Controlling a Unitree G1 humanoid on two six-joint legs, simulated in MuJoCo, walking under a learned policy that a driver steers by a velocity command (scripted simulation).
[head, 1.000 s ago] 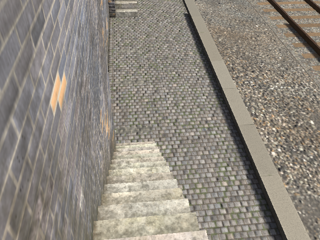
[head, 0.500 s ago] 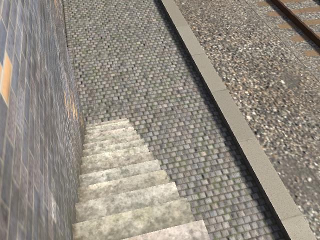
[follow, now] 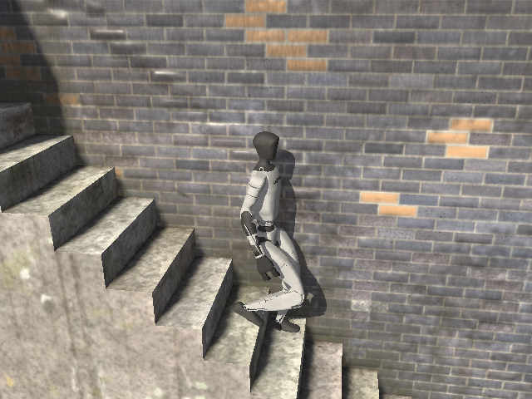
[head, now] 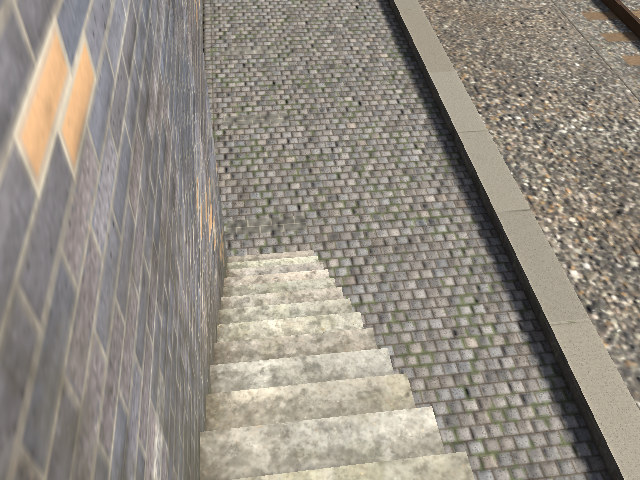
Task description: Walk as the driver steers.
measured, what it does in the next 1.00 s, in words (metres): goes down: right foot, then left foot 0.19 m lower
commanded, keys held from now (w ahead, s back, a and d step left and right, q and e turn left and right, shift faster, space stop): w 0.64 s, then no key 0.36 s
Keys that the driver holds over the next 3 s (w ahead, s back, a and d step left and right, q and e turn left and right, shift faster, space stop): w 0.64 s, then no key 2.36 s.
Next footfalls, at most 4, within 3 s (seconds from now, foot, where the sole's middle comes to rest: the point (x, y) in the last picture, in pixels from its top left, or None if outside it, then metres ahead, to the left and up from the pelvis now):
0.34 right None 0.21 -0.16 -0.76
0.72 left None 0.39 -0.03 -0.96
1.00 right None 0.49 -0.20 -0.95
1.44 right None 0.60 -0.22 -1.01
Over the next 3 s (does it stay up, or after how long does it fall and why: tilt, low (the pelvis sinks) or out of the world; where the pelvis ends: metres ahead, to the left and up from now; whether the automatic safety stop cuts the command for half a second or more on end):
stays up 0.71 0.07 -0.44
